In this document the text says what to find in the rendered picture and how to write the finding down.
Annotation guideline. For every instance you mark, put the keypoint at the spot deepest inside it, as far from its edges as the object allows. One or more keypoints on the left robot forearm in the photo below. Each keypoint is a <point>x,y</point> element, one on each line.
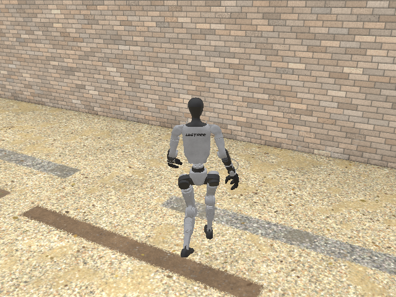
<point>170,160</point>

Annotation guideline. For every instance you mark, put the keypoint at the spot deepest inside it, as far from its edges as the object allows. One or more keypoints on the right robot upper arm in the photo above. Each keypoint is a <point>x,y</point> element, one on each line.
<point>219,140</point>

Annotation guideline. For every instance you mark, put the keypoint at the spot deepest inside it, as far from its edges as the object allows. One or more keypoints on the robot left hand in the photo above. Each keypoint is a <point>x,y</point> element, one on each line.
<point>177,161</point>

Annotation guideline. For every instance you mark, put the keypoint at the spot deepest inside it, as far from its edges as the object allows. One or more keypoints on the left robot upper arm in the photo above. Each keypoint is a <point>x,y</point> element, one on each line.
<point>176,132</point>

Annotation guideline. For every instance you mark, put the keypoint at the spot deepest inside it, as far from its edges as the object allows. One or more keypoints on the right robot forearm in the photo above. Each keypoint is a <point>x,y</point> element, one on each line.
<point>228,164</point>

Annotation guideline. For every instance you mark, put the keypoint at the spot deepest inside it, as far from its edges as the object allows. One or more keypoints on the robot right hand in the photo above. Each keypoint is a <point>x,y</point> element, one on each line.
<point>235,181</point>

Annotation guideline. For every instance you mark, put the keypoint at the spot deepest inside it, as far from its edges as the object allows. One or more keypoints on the left robot shin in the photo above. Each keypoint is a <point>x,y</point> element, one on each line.
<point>188,229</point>

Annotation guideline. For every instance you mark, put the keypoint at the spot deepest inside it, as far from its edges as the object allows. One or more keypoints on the robot left foot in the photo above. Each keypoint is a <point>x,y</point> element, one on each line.
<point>186,253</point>

